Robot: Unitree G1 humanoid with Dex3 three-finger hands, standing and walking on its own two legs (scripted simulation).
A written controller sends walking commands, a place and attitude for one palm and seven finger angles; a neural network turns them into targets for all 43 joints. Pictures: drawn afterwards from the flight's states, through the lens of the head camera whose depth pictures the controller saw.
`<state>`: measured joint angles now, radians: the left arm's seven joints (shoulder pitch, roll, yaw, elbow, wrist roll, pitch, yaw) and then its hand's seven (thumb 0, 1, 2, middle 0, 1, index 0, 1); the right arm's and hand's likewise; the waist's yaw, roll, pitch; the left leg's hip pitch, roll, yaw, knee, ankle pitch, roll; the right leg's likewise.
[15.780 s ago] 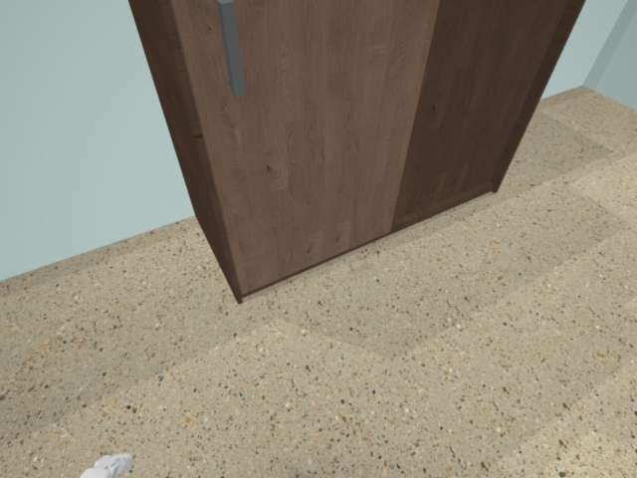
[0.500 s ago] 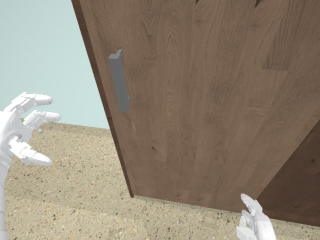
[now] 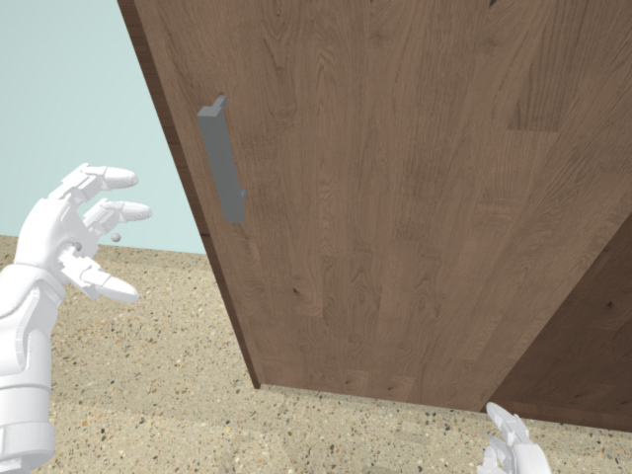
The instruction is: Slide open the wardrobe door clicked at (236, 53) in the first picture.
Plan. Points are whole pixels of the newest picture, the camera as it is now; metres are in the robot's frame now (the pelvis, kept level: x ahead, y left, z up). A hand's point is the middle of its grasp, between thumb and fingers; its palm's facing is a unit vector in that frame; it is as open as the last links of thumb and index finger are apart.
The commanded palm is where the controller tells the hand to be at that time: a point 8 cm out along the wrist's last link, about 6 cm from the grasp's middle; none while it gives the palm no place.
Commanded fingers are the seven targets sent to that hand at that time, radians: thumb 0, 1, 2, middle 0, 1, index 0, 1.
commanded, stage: move the hooked fingers beside the handle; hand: left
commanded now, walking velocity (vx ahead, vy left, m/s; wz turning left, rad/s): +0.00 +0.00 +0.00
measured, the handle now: (228, 161) +0.50 +0.17 +0.16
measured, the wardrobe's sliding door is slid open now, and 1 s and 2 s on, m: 0.00 0.00 0.00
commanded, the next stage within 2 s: feel for the door with the fingertips in 1.78 s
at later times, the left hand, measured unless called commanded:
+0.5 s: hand (143, 205) +0.38 +0.25 +0.17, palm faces -0.02 -1.00 -0.05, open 14.0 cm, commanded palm +0.36 +0.30 +0.17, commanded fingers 0.00 -0.50 0.30 -0.30 -1.20 -0.30 -1.20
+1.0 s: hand (172, 176) +0.45 +0.23 +0.17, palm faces -0.05 -1.00 -0.02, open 14.0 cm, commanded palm +0.42 +0.29 +0.16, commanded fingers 0.00 -0.50 0.30 -0.30 -1.20 -0.30 -1.20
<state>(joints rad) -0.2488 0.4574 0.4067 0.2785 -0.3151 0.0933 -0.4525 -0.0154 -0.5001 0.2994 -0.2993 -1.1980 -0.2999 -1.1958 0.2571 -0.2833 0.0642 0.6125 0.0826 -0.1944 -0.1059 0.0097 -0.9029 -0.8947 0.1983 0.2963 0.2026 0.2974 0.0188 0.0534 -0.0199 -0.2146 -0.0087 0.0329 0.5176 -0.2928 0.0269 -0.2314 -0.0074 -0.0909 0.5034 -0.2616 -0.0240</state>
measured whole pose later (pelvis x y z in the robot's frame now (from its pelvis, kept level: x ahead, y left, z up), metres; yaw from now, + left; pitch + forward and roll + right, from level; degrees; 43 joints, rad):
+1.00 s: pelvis +0.01 +0.01 +0.00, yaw -1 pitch +6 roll -1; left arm -0.75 0.55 0.36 0.93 -0.20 -0.07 -0.42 -0.02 -0.50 0.30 -0.30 -1.20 -0.30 -1.20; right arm 0.36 -0.30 0.05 0.65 0.07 -0.09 -0.09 0.01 -0.90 -0.89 0.20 0.30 0.20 0.30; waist -0.07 0.02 -0.03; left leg -0.35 -0.01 0.05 0.55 -0.30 0.04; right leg -0.36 0.00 -0.07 0.52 -0.25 -0.02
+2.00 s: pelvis +0.01 +0.01 +0.00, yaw -1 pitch +6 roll -1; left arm -0.74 0.50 0.32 0.88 -0.23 -0.08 -0.40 -0.02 -0.50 0.30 -0.30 -1.20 -0.30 -1.20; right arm 0.35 -0.29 0.05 0.66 0.08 -0.05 -0.09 0.01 -0.90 -0.89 0.20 0.30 0.20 0.30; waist -0.06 0.02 -0.05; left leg -0.34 0.00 0.04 0.55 -0.31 0.04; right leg -0.35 0.00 -0.08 0.51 -0.26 -0.01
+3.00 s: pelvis +0.01 +0.01 +0.00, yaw -2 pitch +5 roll -1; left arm -0.72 0.45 0.30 0.86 -0.22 -0.10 -0.33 -0.02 -0.50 0.30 -0.31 -1.21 -0.31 -1.20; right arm 0.36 -0.29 0.04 0.66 0.08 -0.07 -0.08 0.01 -0.90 -0.89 0.20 0.30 0.20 0.30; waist -0.06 0.03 -0.04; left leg -0.33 0.00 0.05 0.54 -0.31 0.03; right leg -0.34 0.00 -0.07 0.51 -0.26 -0.02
